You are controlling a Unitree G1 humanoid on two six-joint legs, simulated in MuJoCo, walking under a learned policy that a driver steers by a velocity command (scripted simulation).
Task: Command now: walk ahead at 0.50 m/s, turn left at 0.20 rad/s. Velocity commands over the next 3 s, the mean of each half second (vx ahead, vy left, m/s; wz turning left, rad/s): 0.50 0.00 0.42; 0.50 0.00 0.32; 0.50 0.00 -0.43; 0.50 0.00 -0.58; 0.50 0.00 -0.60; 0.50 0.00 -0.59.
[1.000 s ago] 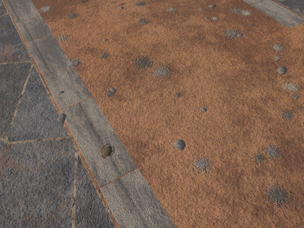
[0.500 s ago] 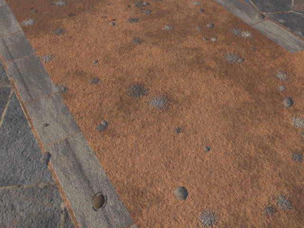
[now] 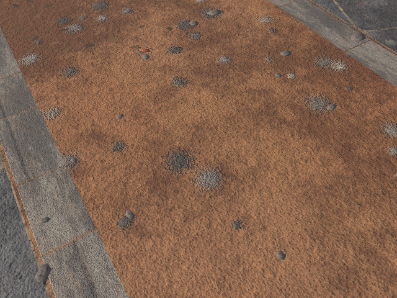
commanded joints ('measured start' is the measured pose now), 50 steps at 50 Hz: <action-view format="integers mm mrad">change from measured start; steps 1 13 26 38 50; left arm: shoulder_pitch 65 225 39 -329 -8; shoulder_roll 90 105 101 99 163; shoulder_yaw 11 4 10 -14 23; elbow -15 25 -155 -322 -215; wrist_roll -1 3 27 16 -7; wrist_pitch -33 -27 14 40 26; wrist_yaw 5 32 -4 -27 -27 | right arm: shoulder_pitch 69 -292 -20 195 69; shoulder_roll -24 -17 -126 -183 -154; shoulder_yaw -7 14 -38 -46 -12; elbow -23 -179 -107 -101 -164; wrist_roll -6 -2 30 20 -12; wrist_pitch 27 21 5 -1 -35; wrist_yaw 12 34 -17 -19 -8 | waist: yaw -25 53 35 -80 24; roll -85 -89 -49 31 -39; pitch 6 67 -49 -6 -64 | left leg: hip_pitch -103 -179 332 476 -146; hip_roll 46 2 119 62 -41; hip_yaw -31 127 -264 -271 -70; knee -22 -488 -896 -871 134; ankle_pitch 81 244 434 524 -22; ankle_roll -15 25 231 162 -2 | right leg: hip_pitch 32 293 -366 -502 186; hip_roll -284 -299 -174 -118 -324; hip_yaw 206 -45 151 110 632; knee -250 -183 799 322 -113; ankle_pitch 117 496 -143 147 -25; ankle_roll -92 -38 111 142 -188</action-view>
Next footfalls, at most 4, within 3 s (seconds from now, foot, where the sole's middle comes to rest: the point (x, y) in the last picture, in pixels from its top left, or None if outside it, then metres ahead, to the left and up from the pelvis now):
0.38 left None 0.34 0.12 -0.78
0.90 right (187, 240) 0.70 0.09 -0.78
1.42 left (122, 197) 0.89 0.35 -0.78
1.96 right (179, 144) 1.16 0.13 -0.78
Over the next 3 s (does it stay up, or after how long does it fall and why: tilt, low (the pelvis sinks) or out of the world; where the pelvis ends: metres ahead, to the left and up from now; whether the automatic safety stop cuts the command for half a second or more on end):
stays up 1.53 0.01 -0.02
